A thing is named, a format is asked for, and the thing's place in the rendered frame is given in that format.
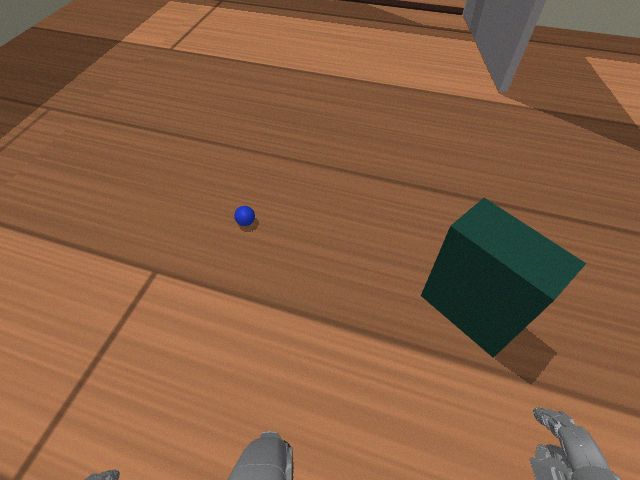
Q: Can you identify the right robot hand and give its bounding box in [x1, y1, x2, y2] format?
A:
[529, 408, 611, 480]

